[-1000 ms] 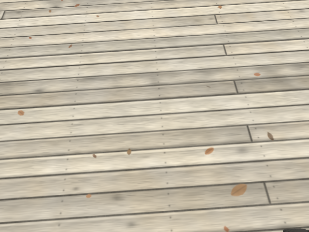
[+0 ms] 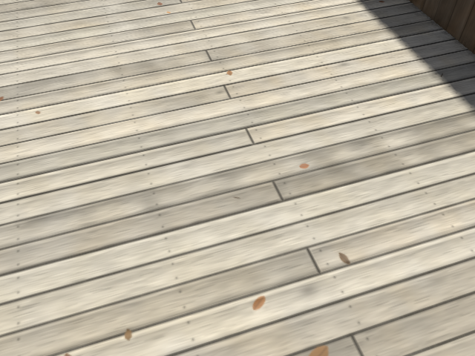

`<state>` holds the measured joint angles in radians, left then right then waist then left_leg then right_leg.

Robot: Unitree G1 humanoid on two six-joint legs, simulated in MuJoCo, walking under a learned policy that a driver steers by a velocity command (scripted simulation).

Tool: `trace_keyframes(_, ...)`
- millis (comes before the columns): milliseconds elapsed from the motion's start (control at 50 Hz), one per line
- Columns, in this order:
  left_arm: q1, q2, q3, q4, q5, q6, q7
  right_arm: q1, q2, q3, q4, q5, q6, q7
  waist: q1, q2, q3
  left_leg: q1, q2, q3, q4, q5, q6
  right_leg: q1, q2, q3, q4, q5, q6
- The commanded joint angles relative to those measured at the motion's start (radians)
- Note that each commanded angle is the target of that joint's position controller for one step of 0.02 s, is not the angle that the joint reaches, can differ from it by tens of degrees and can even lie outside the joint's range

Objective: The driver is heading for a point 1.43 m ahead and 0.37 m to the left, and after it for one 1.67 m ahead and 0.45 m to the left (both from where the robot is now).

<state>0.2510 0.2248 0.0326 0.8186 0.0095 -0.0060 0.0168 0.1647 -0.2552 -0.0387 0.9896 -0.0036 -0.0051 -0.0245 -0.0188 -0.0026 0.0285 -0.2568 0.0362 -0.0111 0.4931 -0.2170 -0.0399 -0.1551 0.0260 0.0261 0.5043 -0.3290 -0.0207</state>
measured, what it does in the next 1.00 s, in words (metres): stands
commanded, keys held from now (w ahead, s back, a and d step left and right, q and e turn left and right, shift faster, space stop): no key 1.00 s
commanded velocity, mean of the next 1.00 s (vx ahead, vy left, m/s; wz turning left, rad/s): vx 0.00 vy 0.00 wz -0.01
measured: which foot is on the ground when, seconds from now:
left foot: down 0.00-1.00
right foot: down 0.00-1.00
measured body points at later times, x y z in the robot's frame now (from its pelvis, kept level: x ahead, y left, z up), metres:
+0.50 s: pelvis +0.00 +0.00 +0.00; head +0.01 +0.00 +0.45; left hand +0.04 +0.25 -0.14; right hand +0.06 -0.26 -0.15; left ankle +0.03 +0.14 -0.74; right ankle -0.04 -0.11 -0.74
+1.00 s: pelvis +0.00 +0.00 +0.00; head +0.01 +0.00 +0.45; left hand +0.00 +0.24 -0.15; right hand +0.03 -0.25 -0.15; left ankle +0.03 +0.14 -0.74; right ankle -0.04 -0.11 -0.74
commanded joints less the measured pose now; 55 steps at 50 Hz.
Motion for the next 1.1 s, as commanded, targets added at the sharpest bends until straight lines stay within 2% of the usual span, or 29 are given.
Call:
trace_keyframes(20,0.025,0.108,0.028,-0.029,-0.002,-0.011,0.004,-0.007,-0.111,-0.021,-0.018,0.002,-0.003,-0.008,0.001,-0.001,-0.044,0.107,0.024,-0.026,-0.025,0.219,0.029,-0.071,-0.068,0.058,-0.097,0.295,-0.022)
trace_keyframes(300,0.056,0.102,0.02,0.079,-0.003,-0.012,0.014,-0.018,-0.097,-0.023,0.061,0.004,0.012,-0.019,0.001,-0.004,-0.009,0.112,0.014,-0.02,-0.044,0.185,0.031,-0.082,-0.056,0.038,-0.123,0.231,-0.01)
trace_keyframes(580,0.09,0.081,0.006,0.168,-0.005,-0.014,0.018,0.014,-0.075,-0.019,0.105,0.004,0.015,-0.025,0.005,0.0,0.013,0.1,0.005,-0.015,-0.06,0.15,0.031,-0.092,-0.048,0.024,-0.145,0.17,-0.007)
trace_keyframes(1100,0.147,0.046,-0.01,0.245,-0.009,-0.013,0.018,0.092,-0.04,-0.005,0.122,0.007,0.015,-0.031,0.013,0.003,0.032,0.084,-0.003,-0.013,-0.061,0.142,0.036,-0.101,-0.041,0.007,-0.149,0.154,-0.003)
